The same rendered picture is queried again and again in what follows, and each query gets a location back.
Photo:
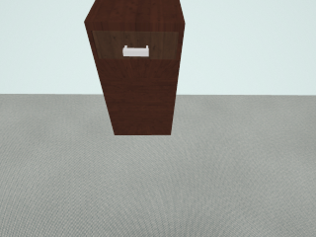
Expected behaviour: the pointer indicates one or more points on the drawer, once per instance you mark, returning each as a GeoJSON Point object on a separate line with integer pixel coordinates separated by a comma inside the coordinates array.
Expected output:
{"type": "Point", "coordinates": [161, 45]}

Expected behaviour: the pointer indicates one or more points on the cabinet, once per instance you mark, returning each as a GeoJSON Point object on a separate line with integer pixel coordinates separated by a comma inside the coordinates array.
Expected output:
{"type": "Point", "coordinates": [140, 94]}

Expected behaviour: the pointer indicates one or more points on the handle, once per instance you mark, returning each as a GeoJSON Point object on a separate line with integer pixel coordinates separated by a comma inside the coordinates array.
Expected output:
{"type": "Point", "coordinates": [135, 51]}

